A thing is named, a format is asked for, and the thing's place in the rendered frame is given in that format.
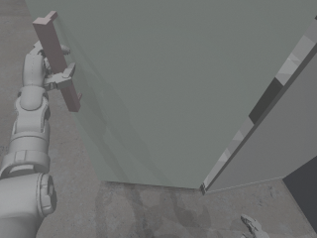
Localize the handle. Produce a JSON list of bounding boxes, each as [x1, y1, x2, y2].
[[32, 11, 82, 113]]

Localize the left robot upper arm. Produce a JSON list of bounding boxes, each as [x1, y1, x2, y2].
[[0, 173, 57, 238]]

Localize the left robot hand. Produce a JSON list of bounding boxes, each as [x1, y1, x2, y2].
[[22, 40, 76, 91]]

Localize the fridge door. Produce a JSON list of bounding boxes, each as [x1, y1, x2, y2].
[[25, 0, 317, 189]]

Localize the robot left forearm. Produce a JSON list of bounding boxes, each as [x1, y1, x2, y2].
[[0, 85, 51, 179]]

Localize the right robot hand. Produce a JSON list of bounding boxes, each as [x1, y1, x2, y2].
[[241, 214, 269, 238]]

